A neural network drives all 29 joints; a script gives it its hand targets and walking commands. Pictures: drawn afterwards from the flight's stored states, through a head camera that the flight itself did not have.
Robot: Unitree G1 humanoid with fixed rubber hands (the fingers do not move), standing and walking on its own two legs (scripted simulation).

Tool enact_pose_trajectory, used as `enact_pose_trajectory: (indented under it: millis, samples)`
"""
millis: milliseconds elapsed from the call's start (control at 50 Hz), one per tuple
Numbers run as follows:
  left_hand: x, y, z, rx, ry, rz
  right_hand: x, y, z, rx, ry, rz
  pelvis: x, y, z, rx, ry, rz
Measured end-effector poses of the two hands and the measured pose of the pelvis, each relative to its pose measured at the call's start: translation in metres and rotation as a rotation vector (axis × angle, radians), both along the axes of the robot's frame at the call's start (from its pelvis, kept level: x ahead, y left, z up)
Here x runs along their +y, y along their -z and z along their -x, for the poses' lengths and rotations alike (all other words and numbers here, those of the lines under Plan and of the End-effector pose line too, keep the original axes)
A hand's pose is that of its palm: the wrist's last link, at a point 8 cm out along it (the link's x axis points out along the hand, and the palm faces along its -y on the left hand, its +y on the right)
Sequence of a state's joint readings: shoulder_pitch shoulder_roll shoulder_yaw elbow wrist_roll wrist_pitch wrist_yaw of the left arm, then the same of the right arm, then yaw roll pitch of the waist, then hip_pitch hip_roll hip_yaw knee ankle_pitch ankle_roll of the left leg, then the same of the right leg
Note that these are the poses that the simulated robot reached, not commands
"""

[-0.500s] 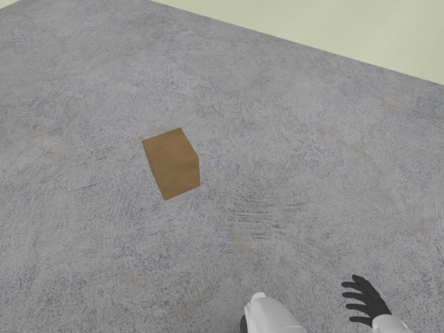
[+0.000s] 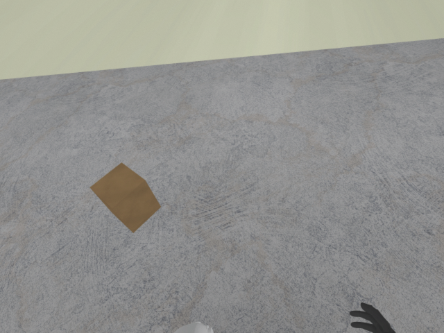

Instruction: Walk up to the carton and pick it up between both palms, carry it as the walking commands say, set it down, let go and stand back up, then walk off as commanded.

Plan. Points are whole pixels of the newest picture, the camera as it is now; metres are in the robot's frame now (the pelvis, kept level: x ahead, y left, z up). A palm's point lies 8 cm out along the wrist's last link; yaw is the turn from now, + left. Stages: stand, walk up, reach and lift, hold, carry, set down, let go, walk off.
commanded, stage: walk off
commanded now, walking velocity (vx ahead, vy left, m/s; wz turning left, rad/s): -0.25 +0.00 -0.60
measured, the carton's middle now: (127, 197) +0.88 +0.64 -0.63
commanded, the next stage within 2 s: none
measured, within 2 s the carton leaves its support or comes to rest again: neither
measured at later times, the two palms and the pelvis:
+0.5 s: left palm out of the picture -0.02 +0.30 -0.13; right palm out of the picture +0.07 -0.23 -0.05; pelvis -0.10 +0.05 +0.01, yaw -11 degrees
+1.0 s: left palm out of the picture -0.04 +0.28 -0.08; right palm out of the picture -0.21 -0.22 -0.12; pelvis -0.23 +0.06 -0.01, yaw -32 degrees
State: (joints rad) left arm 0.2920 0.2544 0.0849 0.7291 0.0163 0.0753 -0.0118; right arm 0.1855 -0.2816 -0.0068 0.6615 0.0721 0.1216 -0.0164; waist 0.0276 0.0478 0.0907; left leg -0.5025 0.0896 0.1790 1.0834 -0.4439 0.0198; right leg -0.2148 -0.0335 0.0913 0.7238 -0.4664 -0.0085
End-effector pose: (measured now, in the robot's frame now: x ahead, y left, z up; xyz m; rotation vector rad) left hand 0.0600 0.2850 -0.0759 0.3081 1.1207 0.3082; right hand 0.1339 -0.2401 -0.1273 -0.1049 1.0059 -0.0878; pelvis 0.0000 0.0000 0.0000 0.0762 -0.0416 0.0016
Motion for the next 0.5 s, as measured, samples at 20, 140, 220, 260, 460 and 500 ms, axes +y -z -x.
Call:
enact_pose_trajectory:
  millis: [20,140,220,260,460,500]
  samples:
    - [-0.002,-0.003,0.002,0.005,0.008,-0.002,-0.002,0.000,0.008,0.018,0.005,-0.006,-0.001,-0.003,0.003,0.012,0.005,0.002]
    - [-0.006,-0.002,0.021,0.055,0.039,0.008,-0.005,-0.004,0.026,0.045,0.010,0.003,-0.003,-0.009,0.025,0.098,0.020,0.014]
    - [-0.003,0.010,0.048,0.113,0.043,0.040,0.000,-0.013,0.016,0.006,-0.007,0.034,0.004,-0.010,0.045,0.118,0.028,0.038]
    - [0.000,0.020,0.064,0.145,0.041,0.062,0.004,-0.020,0.011,-0.020,-0.018,0.059,0.009,-0.009,0.056,0.120,0.037,0.049]
    - [0.012,0.060,0.086,0.136,0.124,0.200,0.011,-0.069,0.056,-0.077,0.062,0.217,0.047,-0.007,0.099,0.064,0.161,0.110]
    - [0.015,0.057,0.079,0.122,0.157,0.203,0.011,-0.081,0.068,-0.109,0.103,0.227,0.054,-0.010,0.104,0.065,0.201,0.119]
